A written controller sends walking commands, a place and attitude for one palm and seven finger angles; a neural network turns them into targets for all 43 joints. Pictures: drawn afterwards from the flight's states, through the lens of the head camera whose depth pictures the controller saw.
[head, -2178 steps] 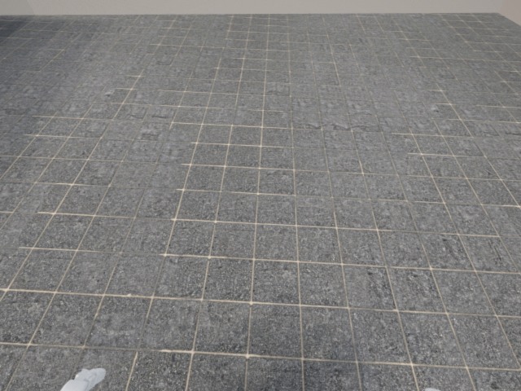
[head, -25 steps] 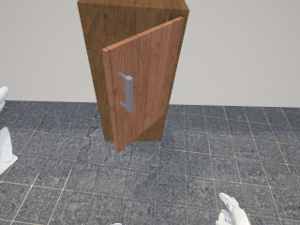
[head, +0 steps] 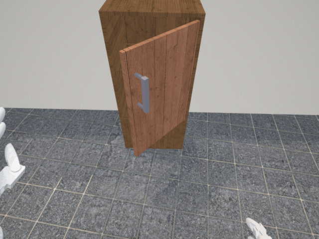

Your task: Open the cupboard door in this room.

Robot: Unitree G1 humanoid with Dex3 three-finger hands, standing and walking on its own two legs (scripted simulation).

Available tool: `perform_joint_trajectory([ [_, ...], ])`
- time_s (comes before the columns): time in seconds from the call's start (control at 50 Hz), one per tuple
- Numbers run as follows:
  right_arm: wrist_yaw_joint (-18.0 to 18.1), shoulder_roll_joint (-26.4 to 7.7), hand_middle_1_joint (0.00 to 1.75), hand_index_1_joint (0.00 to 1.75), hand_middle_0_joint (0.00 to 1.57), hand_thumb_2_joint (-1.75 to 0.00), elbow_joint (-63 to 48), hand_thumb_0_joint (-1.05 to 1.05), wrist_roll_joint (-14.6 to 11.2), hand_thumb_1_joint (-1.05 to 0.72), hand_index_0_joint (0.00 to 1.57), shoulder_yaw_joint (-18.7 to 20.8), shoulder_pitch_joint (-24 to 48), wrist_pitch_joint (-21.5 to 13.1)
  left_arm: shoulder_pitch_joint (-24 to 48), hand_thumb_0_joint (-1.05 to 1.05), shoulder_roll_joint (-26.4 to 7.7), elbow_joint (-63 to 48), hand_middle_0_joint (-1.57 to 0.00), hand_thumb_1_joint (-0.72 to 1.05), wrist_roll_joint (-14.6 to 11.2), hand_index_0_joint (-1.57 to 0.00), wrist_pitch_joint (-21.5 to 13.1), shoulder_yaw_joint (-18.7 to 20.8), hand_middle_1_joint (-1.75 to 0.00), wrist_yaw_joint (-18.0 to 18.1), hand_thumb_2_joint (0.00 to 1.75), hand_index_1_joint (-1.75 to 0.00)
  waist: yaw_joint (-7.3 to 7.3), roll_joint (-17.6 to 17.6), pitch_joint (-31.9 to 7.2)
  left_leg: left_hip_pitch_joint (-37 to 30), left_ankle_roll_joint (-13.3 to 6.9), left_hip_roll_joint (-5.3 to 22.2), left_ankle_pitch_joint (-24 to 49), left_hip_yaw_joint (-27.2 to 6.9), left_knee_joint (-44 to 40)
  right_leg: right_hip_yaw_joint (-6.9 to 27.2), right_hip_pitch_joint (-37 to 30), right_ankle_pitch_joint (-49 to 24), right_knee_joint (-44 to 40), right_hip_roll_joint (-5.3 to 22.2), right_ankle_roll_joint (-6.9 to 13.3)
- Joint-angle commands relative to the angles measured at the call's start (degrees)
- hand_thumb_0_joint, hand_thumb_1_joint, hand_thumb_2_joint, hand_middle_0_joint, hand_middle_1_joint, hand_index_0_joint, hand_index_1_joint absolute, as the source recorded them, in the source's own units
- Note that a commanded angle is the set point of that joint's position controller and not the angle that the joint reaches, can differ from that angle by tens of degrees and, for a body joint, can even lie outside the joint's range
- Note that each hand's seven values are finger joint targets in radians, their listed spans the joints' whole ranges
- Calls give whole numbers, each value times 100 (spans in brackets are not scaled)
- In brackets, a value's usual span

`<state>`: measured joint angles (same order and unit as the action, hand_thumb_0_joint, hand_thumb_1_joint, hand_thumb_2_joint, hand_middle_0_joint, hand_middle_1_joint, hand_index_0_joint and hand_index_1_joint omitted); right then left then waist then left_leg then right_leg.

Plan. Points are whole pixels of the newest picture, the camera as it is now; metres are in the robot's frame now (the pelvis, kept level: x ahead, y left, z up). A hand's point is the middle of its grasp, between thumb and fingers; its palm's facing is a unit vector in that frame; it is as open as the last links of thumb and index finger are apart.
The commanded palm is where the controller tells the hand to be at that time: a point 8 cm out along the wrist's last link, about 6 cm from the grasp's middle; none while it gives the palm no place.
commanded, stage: stop stepping back and stand still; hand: left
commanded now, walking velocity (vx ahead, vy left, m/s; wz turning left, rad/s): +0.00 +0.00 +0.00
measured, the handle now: (142, 93) +0.61 +0.11 +0.02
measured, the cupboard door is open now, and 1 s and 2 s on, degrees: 46 46 46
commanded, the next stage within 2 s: let the arm hang, fingers relaxed in 0.68 s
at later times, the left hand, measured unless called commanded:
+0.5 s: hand out of the picture +0.16 +0.30 +0.14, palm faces +0.43 -0.80 -0.41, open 7.4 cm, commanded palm +0.10 +0.33 +0.18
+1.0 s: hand out of the picture +0.09 +0.24 -0.12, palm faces -0.02 -0.94 -0.33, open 7.4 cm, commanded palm none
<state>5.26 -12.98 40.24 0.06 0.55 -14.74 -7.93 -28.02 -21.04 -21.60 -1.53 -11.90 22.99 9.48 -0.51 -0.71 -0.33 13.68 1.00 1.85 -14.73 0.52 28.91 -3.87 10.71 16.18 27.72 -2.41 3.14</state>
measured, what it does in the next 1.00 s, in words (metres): stands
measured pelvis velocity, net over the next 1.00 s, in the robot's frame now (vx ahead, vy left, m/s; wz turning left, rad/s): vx -0.04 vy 0.03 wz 0.01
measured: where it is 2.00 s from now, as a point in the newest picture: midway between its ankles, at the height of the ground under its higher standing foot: outside the picture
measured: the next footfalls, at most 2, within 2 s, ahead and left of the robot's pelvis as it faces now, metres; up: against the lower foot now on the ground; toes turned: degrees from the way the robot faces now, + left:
none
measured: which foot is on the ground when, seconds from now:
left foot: down 0.00-1.00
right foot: down 0.00-1.00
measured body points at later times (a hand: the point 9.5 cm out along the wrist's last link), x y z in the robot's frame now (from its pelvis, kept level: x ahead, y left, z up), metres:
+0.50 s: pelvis -0.04 +0.03 +0.01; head -0.04 +0.05 +0.46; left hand +0.14 +0.34 +0.17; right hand +0.11 -0.20 -0.08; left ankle +0.01 +0.13 -0.74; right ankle -0.01 -0.08 -0.74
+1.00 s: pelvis -0.04 +0.03 -0.01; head -0.02 +0.01 +0.44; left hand +0.09 +0.29 -0.10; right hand +0.10 -0.24 -0.13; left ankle +0.01 +0.13 -0.74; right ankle -0.01 -0.08 -0.74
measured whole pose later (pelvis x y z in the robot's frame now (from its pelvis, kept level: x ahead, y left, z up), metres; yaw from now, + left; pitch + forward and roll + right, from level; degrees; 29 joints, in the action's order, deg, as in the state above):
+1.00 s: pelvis -0.04 +0.03 -0.01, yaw +1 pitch +0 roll +0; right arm -0.6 -16.9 49.8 1.2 0.4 -6.9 -1.8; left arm -15.4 -14.8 35.5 2.1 2.5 1.6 -0.2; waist 1.4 -2.3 1.9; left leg 19.0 -2.0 -1.6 -12.0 1.6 31.2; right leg -2.4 17.1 15.8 33.2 0.8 0.9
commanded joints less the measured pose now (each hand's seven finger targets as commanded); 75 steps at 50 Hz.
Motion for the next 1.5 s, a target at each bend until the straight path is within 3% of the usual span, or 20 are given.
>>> perform_joint_trajectory([
  [0.0,-22,-596,30,30,20,-90,-1164,0,-11,-90,20,124,606,-383,142,0,-1281,-1796,-20,90,25,-20,-336,643,-30,-5,90,-30,52,-287,-899,-543,-275,301,2721,-175,-336,597,-466,-2744,-165,523,-366],
  [0.14,-70,-544,30,30,20,-90,-1289,0,9,-90,20,105,753,-286,-303,0,-1221,-1572,-20,90,-86,-20,-257,780,-30,7,90,-30,49,-79,-311,34,-209,153,490,-259,-626,858,-33,-592,-993,562,-263],
  [0.22,-54,-561,30,30,20,-90,-1294,0,25,-90,20,108,777,-198,-162,0,-1177,-1312,-20,90,-82,-20,-225,728,-30,-14,90,-30,91,-288,33,95,-191,131,-211,-266,-787,907,415,316,-1367,522,-261],
  [0.34,-11,-596,30,30,20,-90,-1290,0,13,-90,20,89,750,-252,358,0,-1043,-1357,-20,90,11,-20,-211,425,-30,-20,90,-30,91,-298,10,145,-222,223,-641,-395,-1154,647,295,430,-1285,358,-347],
  [0.46,22,-611,30,30,20,-90,-1338,0,31,-90,20,67,735,-366,290,0,-1161,-1785,-20,90,90,-20,-233,554,-30,48,90,-30,7,-843,-252,659,-307,434,-1255,-784,-1836,340,-534,-118,-519,168,-407],
  [0.52,6,-600,30,30,20,-90,-1340,0,51,-90,20,89,728,-404,-43,0,-1278,-1778,-20,90,85,-20,-262,752,-30,59,90,-30,-18,-742,-323,748,-296,395,-1089,-728,-1770,336,-722,-323,-512,188,-401],
  [0.62,-46,-586,30,30,20,-90,-1244,0,50,-90,20,123,694,-381,-377,0,-1125,-1454,-20,90,0,-20,-304,718,-30,25,90,-30,31,-254,-270,386,-156,207,-216,-475,-1212,467,-306,-371,-967,371,-317],
  [0.74,-37,-602,30,30,20,-90,-1193,0,27,-90,20,119,721,-351,-243,0,-1083,-1340,-20,90,-29,-20,-308,616,-30,-10,90,-30,39,-250,-280,156,-145,223,134,-450,-1178,459,-139,-481,-964,355,-341],
  [0.76,-551,-1600,30,30,20,-90,318,0,-30,-90,20,404,965,-445,272,0,-109,3028,-20,90,405,-20,562,-1694,-30,-806,90,-30,310,-354,210,669,-261,385,1570,-713,-196,263,606,-1204,-60,733,-141],
  [0.78,-558,-1307,30,30,20,-90,329,0,-39,-90,20,406,499,-21,301,0,-70,3198,-20,90,342,-20,1003,-1547,-30,-907,90,-30,213,-313,-266,151,-198,450,2136,-586,-216,511,669,-898,-70,695,-127],
  [0.8,-535,-1316,30,30,20,-90,192,0,-38,-90,20,380,445,97,331,0,-50,3102,-20,90,314,-20,1133,-1575,-30,-926,90,-30,209,-504,-236,120,-271,558,2147,-645,-264,403,803,-392,113,583,-157],
  [0.86,-505,-1342,30,30,20,-90,248,0,71,-90,20,275,619,301,650,0,-177,3891,-20,90,382,-20,1086,-1656,-30,-930,90,-30,53,531,-603,444,-581,668,1899,-1031,-387,490,220,-321,369,488,-82],
  [0.9,-522,-1391,30,30,20,-90,376,0,96,-90,20,270,695,397,996,0,-392,4560,-20,90,404,-20,1075,-1690,-30,-942,90,-30,37,1136,-607,385,-503,461,1420,-888,-263,691,171,-590,20,732,16],
  [0.92,-532,-1354,30,30,20,-90,427,0,95,-90,20,258,706,460,1146,0,-483,4887,-20,90,396,-20,1074,-1725,-30,-937,90,-30,64,1211,-565,271,-448,319,1235,-770,-148,863,289,-646,-156,896,105],
  [0.96,-538,-1135,30,30,20,-90,661,0,116,-90,20,185,667,597,1479,0,-451,5514,-20,90,354,-20,1126,-1863,-30,-916,90,-30,164,888,-300,46,-345,98,806,-555,-53,1034,666,-293,-493,1112,209],
  [1.04,-520,-935,30,30,20,-90,1021,0,145,-90,20,88,644,729,1492,0,-328,6563,-20,90,285,-20,1147,-2035,-30,-882,90,-30,113,-525,-85,69,-316,191,512,-693,-516,966,521,196,-634,919,108],
  [1.1,-469,-817,30,30,20,-90,1303,0,133,-90,20,67,549,756,1308,0,-196,7216,-20,90,246,-20,1115,-2056,-30,-871,90,-30,58,-813,-131,143,-286,216,269,-682,-676,945,186,155,-790,906,109],
  [1.18,-424,-831,30,30,20,-90,1641,0,112,-90,20,95,307,786,1351,0,-185,7771,-20,90,214,-20,1091,-2066,-30,-878,90,-30,76,-639,-26,55,-280,251,167,-691,-720,913,140,289,-1041,925,145],
  [1.28,-393,-827,30,30,20,-90,1951,0,114,-90,20,121,19,806,1409,0,-130,8206,-20,90,206,-20,1102,-2080,-30,-874,90,-30,99,-64,270,-30,-291,281,133,-646,-797,828,283,524,-1228,922,144],
  [1.48,-389,-785,30,30,20,-90,2232,0,124,-90,20,101,-23,791,1550,0,-163,8460,-20,90,201,-20,1104,-2064,-30,-831,90,-30,80,281,467,-121,-302,310,430,-616,-944,751,224,360,-1252,915,97],
])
